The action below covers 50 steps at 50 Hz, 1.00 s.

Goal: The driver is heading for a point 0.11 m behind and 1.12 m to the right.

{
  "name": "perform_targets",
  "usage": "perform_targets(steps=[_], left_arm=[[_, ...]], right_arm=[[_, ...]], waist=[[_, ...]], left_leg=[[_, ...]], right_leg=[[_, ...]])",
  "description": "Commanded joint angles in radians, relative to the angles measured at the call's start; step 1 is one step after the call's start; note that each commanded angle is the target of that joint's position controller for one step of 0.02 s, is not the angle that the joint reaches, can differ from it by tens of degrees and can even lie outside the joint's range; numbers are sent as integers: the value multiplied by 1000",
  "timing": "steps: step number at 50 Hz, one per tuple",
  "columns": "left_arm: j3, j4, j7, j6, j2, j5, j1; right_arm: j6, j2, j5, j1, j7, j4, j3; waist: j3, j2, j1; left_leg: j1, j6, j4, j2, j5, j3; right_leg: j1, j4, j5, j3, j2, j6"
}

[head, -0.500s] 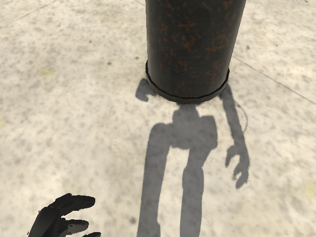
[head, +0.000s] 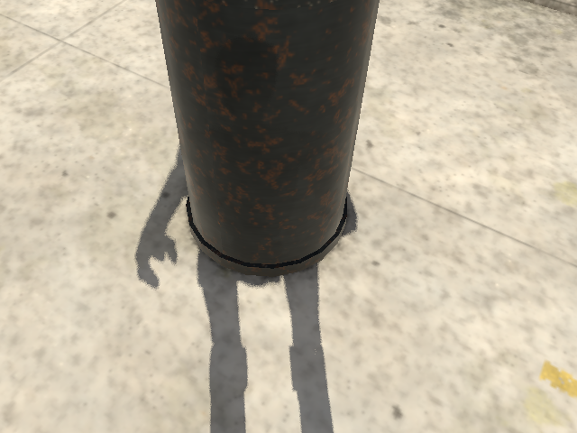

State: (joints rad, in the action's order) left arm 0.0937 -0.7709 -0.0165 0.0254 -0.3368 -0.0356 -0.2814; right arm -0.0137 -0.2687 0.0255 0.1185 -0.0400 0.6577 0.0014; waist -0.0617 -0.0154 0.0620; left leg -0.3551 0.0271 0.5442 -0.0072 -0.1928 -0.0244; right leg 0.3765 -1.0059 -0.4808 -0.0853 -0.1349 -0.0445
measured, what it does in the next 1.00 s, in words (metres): walks ahead, turning right: right foot, then left foot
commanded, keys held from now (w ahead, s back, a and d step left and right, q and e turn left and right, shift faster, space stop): w+e+shift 1.00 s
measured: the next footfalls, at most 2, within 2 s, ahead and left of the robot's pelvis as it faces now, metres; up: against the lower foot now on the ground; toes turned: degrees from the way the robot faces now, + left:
right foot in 0.50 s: +0.34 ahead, -0.29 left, +0.00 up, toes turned -33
left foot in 0.98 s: +0.78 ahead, -0.52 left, +0.00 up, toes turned -56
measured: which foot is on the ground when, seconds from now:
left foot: down 0.00-0.52, up 0.54-0.96, down 0.98-1.00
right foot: up 0.00-0.48, down 0.50-0.98, up 1.00-1.00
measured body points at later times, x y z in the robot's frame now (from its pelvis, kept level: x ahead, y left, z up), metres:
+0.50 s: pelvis +0.22 -0.13 -0.03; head +0.24 -0.16 +0.42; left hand +0.57 -0.04 -0.07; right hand +0.03 -0.36 -0.17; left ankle +0.07 +0.11 -0.73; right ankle +0.30 -0.27 -0.72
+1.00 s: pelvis +0.57 -0.45 -0.03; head +0.59 -0.48 +0.42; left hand +0.80 -0.23 -0.14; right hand +0.54 -0.79 -0.08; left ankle +0.75 -0.49 -0.74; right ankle +0.33 -0.28 -0.68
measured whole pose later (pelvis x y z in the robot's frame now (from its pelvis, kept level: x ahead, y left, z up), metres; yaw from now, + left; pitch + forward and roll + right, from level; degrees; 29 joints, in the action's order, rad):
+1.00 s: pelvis +0.57 -0.45 -0.03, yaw -56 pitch +2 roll +1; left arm 0.09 -0.87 0.00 -0.06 -0.36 0.00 -0.46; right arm 0.06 -0.27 0.04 -0.01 -0.01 0.58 0.00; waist -0.05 -0.02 0.10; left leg -0.56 0.00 0.61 0.00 -0.12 -0.01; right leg -0.07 -0.78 -0.44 -0.29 -0.19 -0.16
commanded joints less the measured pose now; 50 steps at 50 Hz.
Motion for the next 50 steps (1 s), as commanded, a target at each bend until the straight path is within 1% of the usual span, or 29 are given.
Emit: perform_targets(steps=[1, 3, 6, 9, 12, 17, 21, 22, 23, 24, 25, 26, 27, 28, 29, 30, 31, 32, 33, 35, 38, 41, 44, 45, 46, 47, 48, 49, 50], left_arm=[[21, 79, -47, 3, -101, -13, -1], [10, 103, -62, 5, -70, -5, 46], [2, 137, -72, 6, -56, 2, 114], [-7, 169, -83, 11, -51, -2, 191], [-14, 195, -87, 14, -42, -4, 250], [-24, 246, -103, 3, -39, -3, 378], [-44, 269, -105, -2, -15, 4, 452], [-49, 265, -97, -3, -6, 3, 437], [-47, 250, -84, -4, -10, 6, 379], [-33, 215, -66, -11, -31, 11, 244], [-11, 155, -48, -23, -57, 23, 32], [37, 55, -28, -28, -136, 16, -220], [79, 61, -7, -12, -313, 33, -103], [83, 118, 1, -10, -345, 20, -137], [72, 80, 10, -11, -299, 6, -148], [58, 58, 21, -26, -247, 3, -138], [46, 63, 30, -44, -209, 12, -86], [33, 78, 32, -53, -175, 20, -22], [22, 82, 28, -63, -148, 30, -5], [9, 70, 17, -85, -114, 40, -36], [9, 50, 8, -102, -116, 31, -107], [17, 24, 4, -109, -128, 38, -154], [22, -4, 18, -112, -150, 51, -166], [25, -1, 23, -111, -165, 53, -130], [31, -2, 24, -111, -194, 52, -116], [39, 0, 19, -112, -232, 40, -87], [39, 7, 11, -117, -236, 23, -23], [2, 27, 9, -128, -86, 9, -20], [-36, 84, 12, -121, 25, 72, -166]], right_arm=[[9, -163, 3, 54, 0, -46, 53], [32, -168, -2, 102, 10, -25, 64], [57, -173, -3, 156, 21, -1, 78], [84, -203, 3, 203, 26, 30, 96], [100, -215, 4, 246, 26, 65, 107], [97, -186, 17, 320, 24, 125, 101], [82, -208, 26, 369, 26, 173, 109], [73, -208, 24, 363, 28, 180, 106], [67, -220, 19, 349, 30, 180, 105], [58, -250, 18, 340, 35, 183, 110], [49, -283, 5, 309, 44, 164, 114], [46, -276, 2, 263, 48, 129, 111], [67, -134, -2, 212, 74, 15, 85], [92, -174, 20, 121, 80, -60, 81], [102, -177, 13, 31, 74, -74, 77], [110, -143, 6, 92, 63, -44, 63], [102, -133, 23, 115, 58, -27, 57], [88, -132, 37, 158, 57, -11, 55], [68, -134, 43, 174, 60, -9, 54], [39, -126, 43, 111, 63, -23, 52], [41, -103, 27, -108, 66, -97, 37], [53, -85, 17, -197, 76, -123, 26], [60, -101, 5, -235, 73, -149, 27], [61, -110, 2, -184, 66, -138, 30], [62, -142, -2, -90, 54, -113, 45], [64, -201, -11, 69, 35, -78, 71], [60, -244, -18, 304, 9, -22, 95], [65, -298, 13, 481, -14, 13, 116], [74, -352, 47, 367, -2, -12, 121]], waist=[[48, 200, -57], [57, 157, -69], [57, 129, -82], [26, 102, -95], [-13, 102, -107], [-90, 115, -140], [-122, 106, -153], [-116, 116, -130], [-71, 121, -88], [19, 123, -11], [138, 117, 94], [266, 45, 207], [255, -356, 77], [358, -187, 81], [249, -67, 81], [120, -21, 19], [91, 12, -31], [72, 3, -75], [70, -28, -98], [31, -3, -95], [-64, 13, -42], [-42, -9, -4], [-8, -23, 3], [21, -21, -30], [93, -26, -72], [186, -33, -162], [272, -33, -297], [368, 118, -326], [504, 495, -149]], left_leg=[[218, 91, -393, -279, -451, 329], [246, 79, -410, -274, -400, 245], [293, 73, -427, -297, -385, 162], [298, 80, -454, -338, -392, 94], [341, 79, -462, -366, -366, 26], [416, 56, -493, -379, -283, -131], [502, 44, -450, -351, -82, -279], [501, 35, -396, -342, 125, -323], [482, 27, -299, -338, 443, -359], [463, 32, -108, -349, 773, -370], [358, 34, 167, -361, 957, -365], [100, -2, 535, -326, 765, -345], [-394, -73, 889, -95, -251, -263], [-488, -87, 1002, -63, -280, -8], [-557, -74, 979, -95, -198, 43], [-521, -67, 900, -128, -153, 34], [-434, -66, 815, -163, -139, 55], [-362, -72, 775, -175, -128, 56], [-313, -82, 738, -179, -142, 59], [-304, -101, 635, -173, -164, 42], [-353, -114, 404, -124, -2, 0], [-292, -91, 193, -56, 205, -4], [-173, -48, 59, -17, 286, 17], [-48, -35, 3, 8, 266, 20], [114, -28, 7, 46, 214, 21], [308, -20, 46, 46, 131, 30], [542, -16, 48, 9, 37, 24], [756, 6, 44, -194, -315, 244], [874, 97, -214, -485, -506, 850]], right_leg=[[264, -149, 88, 34, 122, 23], [300, -174, 157, 48, 147, 22], [379, -184, 233, 45, 182, 23], [435, -172, 290, 48, 216, 31], [505, -136, 324, 48, 241, 30], [538, 12, 331, 100, 272, -27], [479, 135, 204, 200, 258, -101], [412, 170, 151, 237, 225, -122], [285, 195, 106, 281, 170, -144], [109, 183, 60, 314, 90, -163], [-169, 216, 89, 309, 22, -184], [-539, 303, 65, 165, 24, -203], [-744, 599, -275, -427, 270, -266], [-768, 739, -293, -728, 356, -289], [-718, 740, -125, -650, 357, -271], [-553, 720, 81, -554, 346, -264], [-408, 711, 129, -449, 293, -251], [-309, 724, 174, -370, 237, -248], [-233, 740, 216, -352, 218, -264], [-154, 782, 243, -322, 184, -279], [-123, 856, 381, -321, 152, -276], [-199, 835, 653, -309, 146, -242], [-296, 814, 854, -338, 188, -203], [-293, 765, 969, -321, 174, -172], [-301, 662, 1140, -324, 165, -141], [-274, 464, 1221, -328, 163, -117], [-174, 210, 1178, -305, 126, -103], [0, -173, 614, -242, 45, -95], [249, -438, -11, -124, -54, -66]])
